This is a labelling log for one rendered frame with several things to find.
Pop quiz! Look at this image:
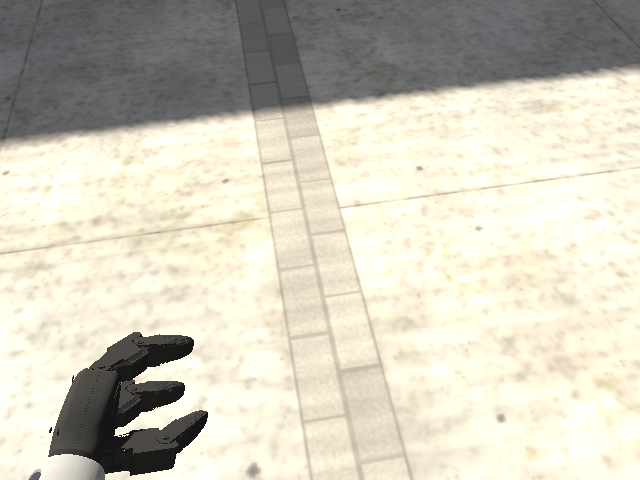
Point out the left robot hand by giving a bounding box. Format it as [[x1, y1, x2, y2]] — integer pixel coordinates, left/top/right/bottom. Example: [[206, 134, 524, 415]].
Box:
[[48, 332, 208, 476]]

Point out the left robot forearm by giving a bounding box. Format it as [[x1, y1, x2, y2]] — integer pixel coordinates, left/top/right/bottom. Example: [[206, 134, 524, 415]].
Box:
[[28, 454, 105, 480]]

